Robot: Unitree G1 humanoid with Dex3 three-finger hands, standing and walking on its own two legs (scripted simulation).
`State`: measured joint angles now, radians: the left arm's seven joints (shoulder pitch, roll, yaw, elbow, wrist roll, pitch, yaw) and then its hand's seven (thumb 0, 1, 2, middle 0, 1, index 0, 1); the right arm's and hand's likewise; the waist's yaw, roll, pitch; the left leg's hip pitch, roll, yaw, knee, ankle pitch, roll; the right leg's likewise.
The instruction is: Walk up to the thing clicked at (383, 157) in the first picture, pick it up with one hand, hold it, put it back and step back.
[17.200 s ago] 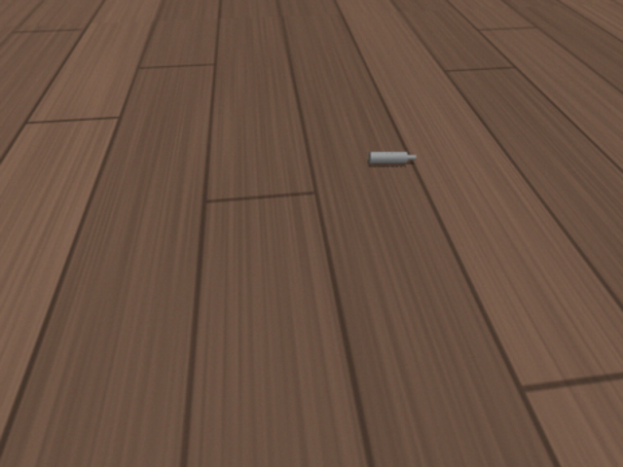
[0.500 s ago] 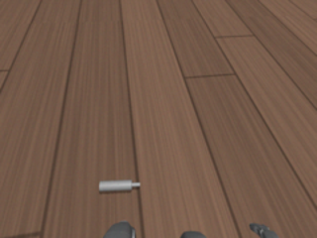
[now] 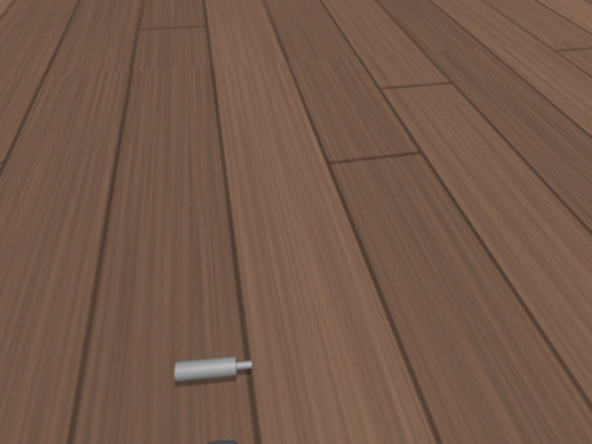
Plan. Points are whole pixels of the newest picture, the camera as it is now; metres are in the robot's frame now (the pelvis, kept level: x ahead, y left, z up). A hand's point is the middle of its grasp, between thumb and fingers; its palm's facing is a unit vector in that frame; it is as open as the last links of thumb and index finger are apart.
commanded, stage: walk up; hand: left
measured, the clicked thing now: (214, 367) +0.44 +0.22 -0.73
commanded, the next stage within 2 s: stand in 0.34 s
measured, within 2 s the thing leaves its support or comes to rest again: neither
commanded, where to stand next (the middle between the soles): +0.06 +0.00 m, yaw +2 degrees
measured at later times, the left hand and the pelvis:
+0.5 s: hand out of the picture +0.09 +0.25 -0.14, palm faces -0.01 -0.94 -0.34, open 7.4 cm; pelvis +0.02 +0.00 +0.01, yaw +0 degrees
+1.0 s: hand out of the picture +0.10 +0.27 -0.14, palm faces -0.03 -0.94 -0.34, open 7.4 cm; pelvis +0.02 +0.01 +0.02, yaw -2 degrees
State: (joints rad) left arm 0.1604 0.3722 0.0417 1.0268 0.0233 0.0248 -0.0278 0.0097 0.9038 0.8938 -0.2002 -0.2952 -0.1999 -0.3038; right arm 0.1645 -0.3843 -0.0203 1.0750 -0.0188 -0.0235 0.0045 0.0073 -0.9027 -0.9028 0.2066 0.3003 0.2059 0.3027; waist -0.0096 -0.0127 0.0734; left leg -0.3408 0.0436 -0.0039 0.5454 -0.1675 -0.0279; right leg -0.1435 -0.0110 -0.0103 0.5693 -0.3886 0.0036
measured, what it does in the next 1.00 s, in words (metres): stands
